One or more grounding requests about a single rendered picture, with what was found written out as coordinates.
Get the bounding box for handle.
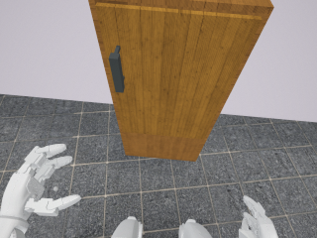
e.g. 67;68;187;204
109;45;125;93

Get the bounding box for left robot hand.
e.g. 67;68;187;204
0;144;81;220

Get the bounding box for cupboard door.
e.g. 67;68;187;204
95;2;263;140

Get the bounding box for right robot hand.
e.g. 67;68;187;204
239;195;278;238

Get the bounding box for left robot shin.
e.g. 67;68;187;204
127;216;137;220

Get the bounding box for robot left thigh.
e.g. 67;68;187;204
111;219;143;238

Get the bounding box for left robot forearm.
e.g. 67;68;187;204
0;216;30;238

